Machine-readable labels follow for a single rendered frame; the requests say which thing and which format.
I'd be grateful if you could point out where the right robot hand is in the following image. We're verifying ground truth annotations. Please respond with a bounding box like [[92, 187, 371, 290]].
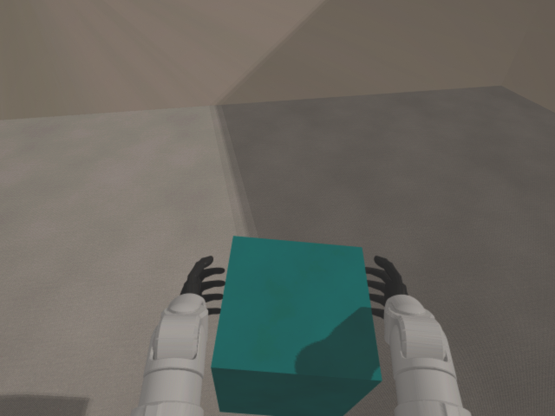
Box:
[[365, 256, 408, 319]]

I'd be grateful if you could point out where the carton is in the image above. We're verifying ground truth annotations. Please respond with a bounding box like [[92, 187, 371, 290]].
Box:
[[211, 236, 382, 416]]

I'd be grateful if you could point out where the left robot hand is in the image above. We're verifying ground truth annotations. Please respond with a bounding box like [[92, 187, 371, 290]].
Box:
[[180, 256, 225, 315]]

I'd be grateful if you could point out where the right robot forearm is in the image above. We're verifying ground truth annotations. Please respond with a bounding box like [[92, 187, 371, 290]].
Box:
[[384, 295, 472, 416]]

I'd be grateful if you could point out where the left robot forearm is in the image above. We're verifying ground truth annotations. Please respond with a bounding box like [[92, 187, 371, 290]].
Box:
[[130, 293, 208, 416]]

